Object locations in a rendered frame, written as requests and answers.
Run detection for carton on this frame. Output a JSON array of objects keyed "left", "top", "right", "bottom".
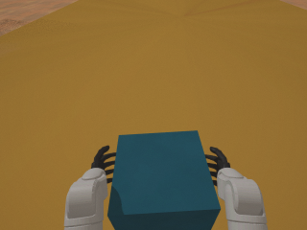
[{"left": 107, "top": 130, "right": 221, "bottom": 230}]

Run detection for robot left forearm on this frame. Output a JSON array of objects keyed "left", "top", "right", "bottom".
[{"left": 63, "top": 168, "right": 108, "bottom": 230}]

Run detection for robot right forearm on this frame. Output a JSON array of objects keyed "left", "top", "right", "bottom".
[{"left": 217, "top": 168, "right": 268, "bottom": 230}]

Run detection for left robot hand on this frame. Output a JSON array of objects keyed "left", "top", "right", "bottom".
[{"left": 91, "top": 145, "right": 116, "bottom": 184}]

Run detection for right robot hand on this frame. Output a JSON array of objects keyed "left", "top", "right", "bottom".
[{"left": 205, "top": 147, "right": 230, "bottom": 186}]

